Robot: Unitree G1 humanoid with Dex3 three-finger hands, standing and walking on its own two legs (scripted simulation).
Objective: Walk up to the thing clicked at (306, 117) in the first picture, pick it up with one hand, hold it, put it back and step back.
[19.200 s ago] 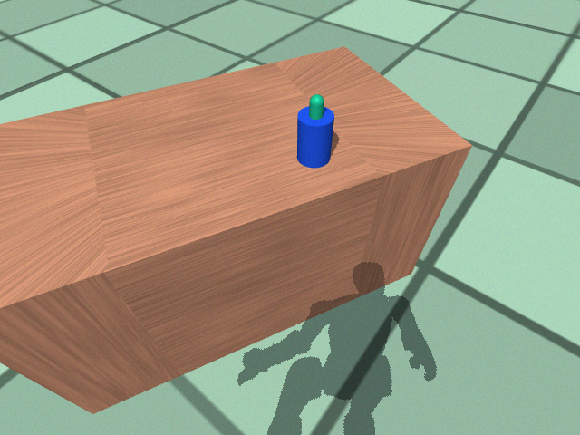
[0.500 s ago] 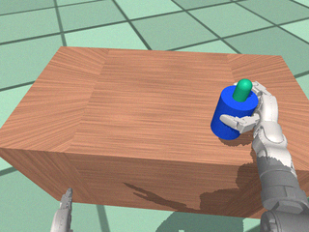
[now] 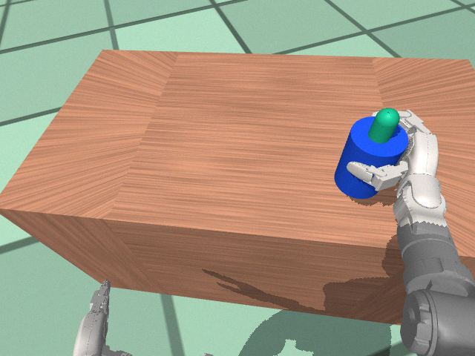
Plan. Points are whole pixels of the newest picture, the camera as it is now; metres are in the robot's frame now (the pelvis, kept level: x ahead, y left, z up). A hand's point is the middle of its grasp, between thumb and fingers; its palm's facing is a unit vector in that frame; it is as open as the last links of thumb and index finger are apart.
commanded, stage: crouch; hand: right
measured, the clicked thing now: (371, 150) +0.45 -0.18 +0.08
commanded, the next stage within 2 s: lower in 0.10 s
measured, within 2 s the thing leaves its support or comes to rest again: rests again in 1.08 s
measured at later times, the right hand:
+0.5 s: hand (371, 161) +0.46 -0.20 +0.04, palm faces +0.20 +0.98 +0.00, open 11.7 cm
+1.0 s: hand (365, 170) +0.47 -0.20 +0.00, palm faces +0.21 +0.98 +0.00, open 11.7 cm
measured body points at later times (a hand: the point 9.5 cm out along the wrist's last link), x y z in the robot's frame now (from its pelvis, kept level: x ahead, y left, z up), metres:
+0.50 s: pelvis -0.01 +0.00 -0.02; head +0.07 -0.03 +0.42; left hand +0.14 +0.26 -0.05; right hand +0.45 -0.25 +0.04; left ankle +0.01 +0.14 -0.71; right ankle +0.01 -0.12 -0.71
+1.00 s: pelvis -0.02 +0.00 -0.05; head +0.09 -0.03 +0.39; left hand +0.13 +0.27 -0.06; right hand +0.45 -0.25 +0.00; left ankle +0.01 +0.14 -0.71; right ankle +0.01 -0.12 -0.71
